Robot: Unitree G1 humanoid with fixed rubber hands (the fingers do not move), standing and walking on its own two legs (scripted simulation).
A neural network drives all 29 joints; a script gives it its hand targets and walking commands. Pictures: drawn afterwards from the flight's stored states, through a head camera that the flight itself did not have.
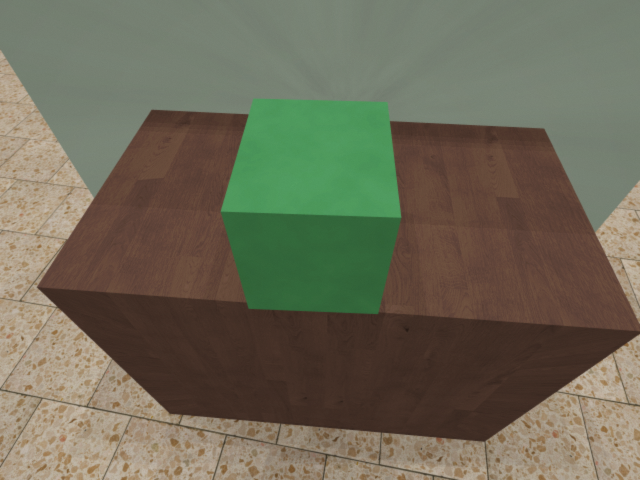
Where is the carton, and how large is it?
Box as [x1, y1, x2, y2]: [221, 99, 400, 313]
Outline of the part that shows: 253,99 221,208 221,214 248,307 265,309 377,313 400,220 387,102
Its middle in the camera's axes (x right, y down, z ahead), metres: -0.01 -0.05 +0.58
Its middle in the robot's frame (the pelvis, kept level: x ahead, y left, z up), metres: +0.47 +0.05 +0.05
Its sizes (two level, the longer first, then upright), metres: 0.234 0.200 0.217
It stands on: a pedestal, 0.71 m high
